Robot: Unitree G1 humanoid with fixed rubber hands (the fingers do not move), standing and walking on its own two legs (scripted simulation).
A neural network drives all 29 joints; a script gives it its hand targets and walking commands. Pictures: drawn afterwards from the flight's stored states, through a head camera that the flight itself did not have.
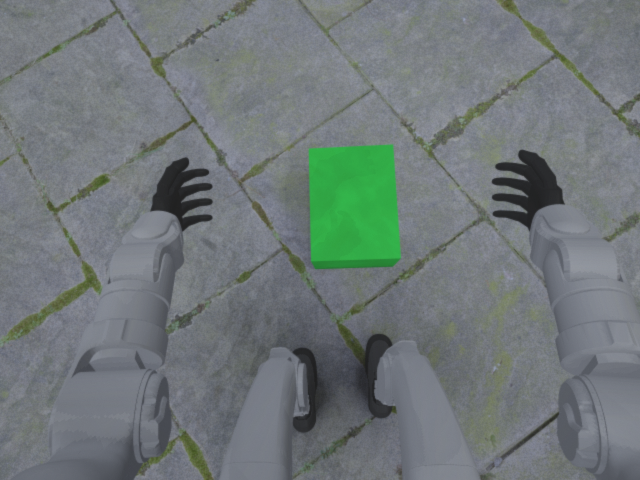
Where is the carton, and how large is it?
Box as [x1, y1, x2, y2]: [309, 144, 400, 268]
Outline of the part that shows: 392,144 309,149 311,261 315,268 392,266 400,258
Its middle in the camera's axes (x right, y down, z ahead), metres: +0.09 -0.09 +1.01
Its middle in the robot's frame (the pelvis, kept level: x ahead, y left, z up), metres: +0.58 -0.03 -0.61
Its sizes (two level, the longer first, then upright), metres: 0.291 0.214 0.149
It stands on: the floor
